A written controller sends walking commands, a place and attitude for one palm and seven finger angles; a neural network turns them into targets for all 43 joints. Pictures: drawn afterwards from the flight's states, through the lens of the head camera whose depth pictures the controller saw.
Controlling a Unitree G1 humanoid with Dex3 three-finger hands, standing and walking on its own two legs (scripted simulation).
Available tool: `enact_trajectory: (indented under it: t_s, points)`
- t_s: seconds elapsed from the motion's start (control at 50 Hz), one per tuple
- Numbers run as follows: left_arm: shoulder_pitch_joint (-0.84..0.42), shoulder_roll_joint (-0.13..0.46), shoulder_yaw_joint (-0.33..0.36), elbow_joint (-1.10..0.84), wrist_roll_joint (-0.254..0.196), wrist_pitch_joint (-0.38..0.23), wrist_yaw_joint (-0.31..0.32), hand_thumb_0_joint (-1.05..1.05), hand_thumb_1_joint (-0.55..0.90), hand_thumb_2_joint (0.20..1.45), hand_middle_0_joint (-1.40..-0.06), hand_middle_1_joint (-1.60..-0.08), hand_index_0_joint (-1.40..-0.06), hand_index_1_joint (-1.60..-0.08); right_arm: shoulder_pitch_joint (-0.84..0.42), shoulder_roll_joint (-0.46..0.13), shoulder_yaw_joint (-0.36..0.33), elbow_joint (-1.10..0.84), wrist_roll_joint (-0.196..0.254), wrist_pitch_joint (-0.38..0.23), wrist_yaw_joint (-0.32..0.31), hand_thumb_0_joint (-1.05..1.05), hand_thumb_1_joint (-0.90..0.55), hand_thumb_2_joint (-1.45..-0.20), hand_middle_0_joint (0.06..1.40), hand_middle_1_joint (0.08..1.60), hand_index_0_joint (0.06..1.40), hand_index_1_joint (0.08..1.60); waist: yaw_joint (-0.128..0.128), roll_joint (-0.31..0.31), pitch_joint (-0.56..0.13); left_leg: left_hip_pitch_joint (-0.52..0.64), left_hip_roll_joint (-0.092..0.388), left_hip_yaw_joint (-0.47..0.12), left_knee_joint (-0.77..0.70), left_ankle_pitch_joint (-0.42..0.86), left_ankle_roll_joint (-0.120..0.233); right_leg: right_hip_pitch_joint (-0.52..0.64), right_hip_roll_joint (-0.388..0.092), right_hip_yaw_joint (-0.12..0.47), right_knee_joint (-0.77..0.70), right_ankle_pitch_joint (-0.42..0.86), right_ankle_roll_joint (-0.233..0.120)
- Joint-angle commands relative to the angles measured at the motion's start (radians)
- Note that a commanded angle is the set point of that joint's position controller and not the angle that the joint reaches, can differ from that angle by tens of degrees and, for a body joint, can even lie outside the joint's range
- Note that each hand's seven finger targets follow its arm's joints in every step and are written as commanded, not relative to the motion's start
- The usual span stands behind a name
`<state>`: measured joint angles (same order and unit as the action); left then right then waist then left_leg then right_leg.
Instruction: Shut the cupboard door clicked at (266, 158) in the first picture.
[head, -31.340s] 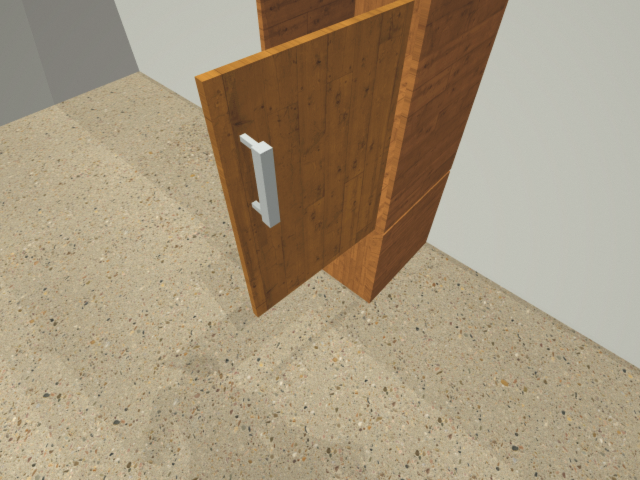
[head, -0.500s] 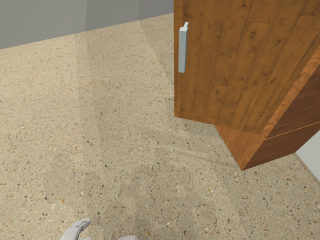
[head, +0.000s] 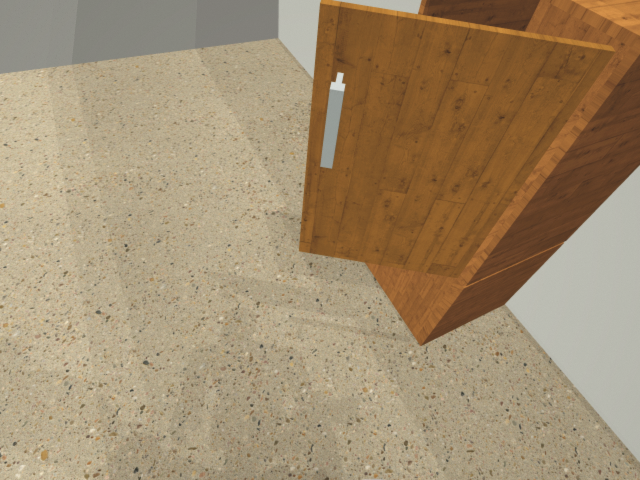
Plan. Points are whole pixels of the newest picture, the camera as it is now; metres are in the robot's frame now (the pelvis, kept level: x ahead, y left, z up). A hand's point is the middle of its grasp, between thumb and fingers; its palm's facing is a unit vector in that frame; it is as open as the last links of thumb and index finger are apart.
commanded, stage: take the last steps up to it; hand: left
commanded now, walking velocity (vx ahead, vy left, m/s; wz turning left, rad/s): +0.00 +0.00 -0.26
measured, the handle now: (333, 121) +0.65 +0.03 +0.08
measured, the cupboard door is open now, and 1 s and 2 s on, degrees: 55 55 55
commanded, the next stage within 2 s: come to a stop and stand still in 0.74 s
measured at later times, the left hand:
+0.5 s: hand out of the picture +0.11 +0.13 -0.16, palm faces -0.10 -0.97 -0.20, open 7.4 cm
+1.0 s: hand (264, 396) +0.26 +0.09 -0.17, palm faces -0.12 -0.97 -0.19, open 7.4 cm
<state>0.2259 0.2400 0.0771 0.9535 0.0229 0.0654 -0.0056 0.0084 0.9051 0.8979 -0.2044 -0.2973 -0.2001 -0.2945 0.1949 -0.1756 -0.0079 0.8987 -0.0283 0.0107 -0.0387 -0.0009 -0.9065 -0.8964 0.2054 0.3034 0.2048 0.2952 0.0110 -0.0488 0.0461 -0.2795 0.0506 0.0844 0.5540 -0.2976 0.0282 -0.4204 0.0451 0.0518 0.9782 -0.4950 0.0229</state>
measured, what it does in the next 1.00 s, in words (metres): walks ahead: right foot, then left foot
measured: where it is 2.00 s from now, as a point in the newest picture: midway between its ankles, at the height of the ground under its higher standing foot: outside the picture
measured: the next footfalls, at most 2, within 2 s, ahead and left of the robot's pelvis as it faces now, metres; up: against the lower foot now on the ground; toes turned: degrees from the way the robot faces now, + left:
right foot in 0.34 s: +0.01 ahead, -0.14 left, +0.00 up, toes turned -9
left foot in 0.70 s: +0.23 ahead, +0.04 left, +0.00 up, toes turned +0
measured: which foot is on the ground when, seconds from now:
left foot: down 0.00-0.34, up 0.36-0.68, down 0.70-1.00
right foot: up 0.00-0.32, down 0.34-0.70, up 0.72-1.00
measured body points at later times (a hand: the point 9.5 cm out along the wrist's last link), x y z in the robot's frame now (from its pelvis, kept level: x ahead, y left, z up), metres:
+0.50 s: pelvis +0.04 -0.05 +0.00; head +0.05 -0.06 +0.45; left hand +0.12 +0.18 -0.14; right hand +0.00 -0.31 -0.15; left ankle +0.05 +0.07 -0.67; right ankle -0.03 -0.13 -0.74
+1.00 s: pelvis +0.17 -0.08 +0.00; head +0.20 -0.08 +0.45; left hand +0.27 +0.15 -0.15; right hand +0.14 -0.31 -0.15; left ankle +0.19 +0.04 -0.74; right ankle +0.20 -0.23 -0.72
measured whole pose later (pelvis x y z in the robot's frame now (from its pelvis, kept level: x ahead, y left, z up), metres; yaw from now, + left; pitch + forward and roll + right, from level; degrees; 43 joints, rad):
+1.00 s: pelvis +0.17 -0.08 +0.00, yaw -8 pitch +0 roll -1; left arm 0.19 0.18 0.05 1.00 0.02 0.01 0.00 0.01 0.91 0.90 -0.20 -0.30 -0.20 -0.29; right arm 0.28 -0.16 -0.02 1.05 -0.02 0.01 -0.03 0.00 -0.92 -0.90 0.21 0.30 0.21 0.30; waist -0.02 0.00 0.07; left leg -0.24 0.08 0.13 0.51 -0.26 -0.01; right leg -0.38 -0.06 -0.03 0.66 -0.25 0.02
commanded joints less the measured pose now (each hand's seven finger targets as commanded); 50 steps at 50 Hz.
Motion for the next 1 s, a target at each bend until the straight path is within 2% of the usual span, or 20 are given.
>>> enact_trajectory:
  t_s: [0.0,0.06,0.18,0.26,0.28,0.3,0.32,0.34,0.38,0.46,0.58,0.64,0.66,0.68,0.7,0.74,0.78,0.88,0.94,0.98]
  points:
    - [-0.003,0.050,0.016,-0.071,-0.005,-0.017,-0.006,0.000,0.900,0.900,-0.200,-0.300,-0.200,-0.300,0.050,-0.190,-0.045,-0.038,-0.005,-0.018,-0.017,0.000,-0.900,-0.900,0.200,0.300,0.200,0.300,-0.007,0.221,-0.080,0.173,0.249,-0.146,-0.194,0.610,0.114,-0.079,-0.052,-0.022,0.082,0.031,0.015]
    - [-0.034,0.032,0.009,-0.071,-0.005,-0.015,-0.007,0.000,0.900,0.900,-0.200,-0.300,-0.200,-0.300,0.098,-0.186,-0.051,-0.009,-0.004,-0.016,-0.015,0.000,-0.900,-0.900,0.200,0.300,0.200,0.300,-0.030,0.222,-0.092,0.186,0.247,-0.128,-0.196,0.586,0.117,-0.039,-0.055,-0.046,-0.016,0.048,0.017]
    - [-0.105,0.023,0.002,-0.082,0.006,-0.018,-0.030,0.000,0.900,0.900,-0.200,-0.300,-0.200,-0.300,0.149,-0.231,-0.077,0.037,-0.015,-0.012,-0.001,0.000,-0.900,-0.900,0.200,0.300,0.200,0.300,-0.072,0.223,-0.058,0.154,0.306,-0.195,-0.292,-0.004,0.111,0.006,-0.055,-0.104,-0.224,0.030,-0.011]
    - [-0.012,0.039,0.006,-0.038,0.007,-0.034,-0.038,0.000,0.900,0.900,-0.200,-0.300,-0.200,-0.300,0.130,-0.230,-0.079,0.061,-0.007,-0.016,0.005,0.000,-0.900,-0.900,0.200,0.300,0.200,0.300,-0.016,0.150,-0.064,0.032,0.260,-0.126,-0.192,-0.078,0.057,0.258,-0.026,-0.135,-0.548,0.196,-0.036]
    - [0.050,0.074,0.018,-0.014,0.009,-0.044,-0.032,0.000,0.900,0.900,-0.200,-0.300,-0.200,-0.300,0.114,-0.202,-0.075,0.060,0.000,-0.020,0.008,0.000,-0.900,-0.900,0.200,0.300,0.200,0.300,0.017,0.055,-0.069,-0.086,0.202,-0.056,-0.097,-0.104,0.018,0.410,-0.072,-0.067,-0.648,0.186,-0.060]
    - [0.137,0.155,0.032,0.016,0.014,-0.056,-0.019,0.000,0.900,0.900,-0.200,-0.300,-0.200,-0.300,0.084,-0.135,-0.057,0.035,0.012,-0.025,0.012,0.000,-0.900,-0.900,0.200,0.300,0.200,0.300,0.058,-0.183,-0.087,-0.274,0.069,0.091,0.127,-0.217,-0.040,0.555,-0.269,0.203,-0.757,0.082,-0.144]
    - [0.175,0.209,0.040,0.029,0.007,-0.053,-0.005,0.000,0.900,0.900,-0.200,-0.300,-0.200,-0.300,-0.011,-0.130,-0.049,-0.010,0.005,-0.020,0.016,0.000,-0.900,-0.900,0.200,0.300,0.200,0.300,0.095,-0.253,-0.017,-0.421,0.003,0.063,0.352,-0.365,-0.056,0.508,-0.399,0.380,-0.808,0.069,-0.248]
    - [0.172,0.186,0.033,0.023,0.003,-0.050,0.004,0.000,0.900,0.900,-0.200,-0.300,-0.200,-0.300,-0.041,-0.141,-0.053,-0.016,0.001,-0.015,0.021,0.000,-0.900,-0.900,0.200,0.300,0.200,0.300,0.089,-0.131,0.040,-0.447,0.023,-0.010,0.467,-0.307,-0.045,0.426,-0.407,0.333,-0.829,0.017,-0.279]
    - [0.087,0.118,0.023,0.017,0.003,-0.068,0.013,0.000,0.900,0.900,-0.200,-0.300,-0.200,-0.300,0.006,-0.140,-0.058,0.025,-0.002,-0.016,0.020,0.000,-0.900,-0.900,0.200,0.300,0.200,0.300,0.033,-0.179,0.089,-0.463,0.056,-0.042,0.531,-0.192,-0.053,0.385,-0.341,0.278,-0.815,0.092,-0.276]
    - [0.052,0.067,-0.004,0.027,-0.001,-0.104,0.014,0.000,0.900,0.900,-0.200,-0.300,-0.200,-0.300,0.065,-0.085,-0.050,0.053,-0.005,-0.017,0.040,0.000,-0.900,-0.900,0.200,0.300,0.200,0.300,-0.034,-0.037,0.066,-0.344,0.051,-0.013,0.462,-0.051,-0.072,0.316,-0.266,0.060,-0.772,0.461,-0.240]
    - [0.092,0.082,-0.005,0.082,0.003,-0.112,0.018,0.000,0.900,0.900,-0.200,-0.300,-0.200,-0.300,0.034,-0.064,-0.039,0.037,0.002,-0.033,0.040,0.000,-0.900,-0.900,0.200,0.300,0.200,0.300,-0.028,-0.038,0.021,-0.232,0.028,0.032,0.171,-0.009,-0.054,0.393,-0.258,0.039,-0.692,0.674,-0.230]
    - [0.077,0.064,-0.006,0.097,-0.008,-0.105,0.019,0.000,0.900,0.900,-0.200,-0.300,-0.200,-0.300,0.204,-0.097,-0.046,0.104,-0.004,-0.052,0.026,0.000,-0.900,-0.900,0.200,0.300,0.200,0.300,-0.101,0.016,-0.054,0.097,-0.014,0.043,-0.040,0.191,-0.042,0.297,-0.184,-0.017,-0.446,0.711,-0.168]
    - [0.114,0.034,-0.009,0.090,-0.015,-0.101,0.017,0.000,0.900,0.900,-0.200,-0.300,-0.200,-0.300,0.302,-0.169,-0.060,0.127,-0.014,-0.060,0.016,0.000,-0.900,-0.900,0.200,0.300,0.200,0.300,-0.124,0.171,-0.133,0.285,0.114,-0.140,-0.096,0.314,0.007,0.165,-0.104,-0.052,-0.248,0.509,-0.120]
    - [0.174,-0.012,-0.020,0.081,-0.025,-0.097,0.011,0.000,0.900,0.900,-0.200,-0.300,-0.200,-0.300,0.377,-0.260,-0.076,0.139,-0.023,-0.060,0.005,0.000,-0.900,-0.900,0.200,0.300,0.200,0.300,-0.121,0.391,-0.210,0.458,0.376,-0.451,-0.175,0.427,0.123,-0.052,0.003,-0.126,0.024,-0.030,-0.075]
    - [0.127,0.025,-0.020,0.058,-0.011,-0.092,0.013,0.000,0.900,0.900,-0.200,-0.300,-0.200,-0.300,0.376,-0.270,-0.070,0.134,-0.014,-0.047,-0.003,0.000,-0.900,-0.900,0.200,0.300,0.200,0.300,-0.131,0.303,-0.194,0.388,0.444,-0.528,-0.240,0.351,0.191,-0.087,-0.006,-0.036,0.189,-0.140,-0.086]
    - [0.044,0.016,-0.017,0.045,0.003,-0.079,0.007,0.000,0.900,0.900,-0.200,-0.300,-0.200,-0.300,0.249,-0.206,-0.056,0.095,-0.009,-0.046,-0.008,0.000,-0.900,-0.900,0.200,0.300,0.200,0.300,-0.092,0.223,-0.022,0.156,0.404,-0.464,-0.307,0.156,0.183,-0.166,-0.084,-0.013,0.277,-0.023,-0.072]
    - [0.035,-0.002,-0.009,0.047,0.009,-0.067,-0.007,0.000,0.900,0.900,-0.200,-0.300,-0.200,-0.300,0.171,-0.147,-0.043,0.082,-0.011,-0.050,-0.006,0.000,-0.900,-0.900,0.200,0.300,0.200,0.300,-0.051,0.168,0.055,0.014,0.342,-0.332,-0.360,0.041,0.143,-0.116,-0.121,-0.007,0.198,0.065,-0.052]
    - [0.079,-0.064,-0.024,0.059,-0.005,-0.047,0.001,0.000,0.900,0.900,-0.200,-0.300,-0.200,-0.300,0.085,-0.137,-0.040,0.077,-0.006,-0.041,-0.005,0.000,-0.900,-0.900,0.200,0.300,0.200,0.300,-0.004,0.157,-0.039,0.002,0.239,-0.091,-0.267,0.343,0.114,0.086,-0.099,-0.088,-0.190,0.158,-0.010]
    - [0.103,-0.040,-0.022,0.062,0.000,-0.049,0.010,0.000,0.900,0.900,-0.200,-0.300,-0.200,-0.300,0.061,-0.135,-0.048,0.091,0.007,-0.021,-0.002,0.000,-0.900,-0.900,0.200,0.300,0.200,0.300,0.015,0.160,-0.043,-0.021,0.204,-0.048,-0.174,0.306,0.080,0.200,-0.065,-0.139,-0.395,0.305,0.002]
    - [0.126,0.020,-0.010,0.063,0.005,-0.057,0.018,0.000,0.900,0.900,-0.200,-0.300,-0.200,-0.300,0.064,-0.117,-0.055,0.094,0.014,-0.010,0.008,0.000,-0.900,-0.900,0.200,0.300,0.200,0.300,0.029,0.084,-0.051,-0.039,0.119,-0.009,-0.096,0.157,0.012,0.251,-0.105,-0.050,-0.516,0.458,-0.011]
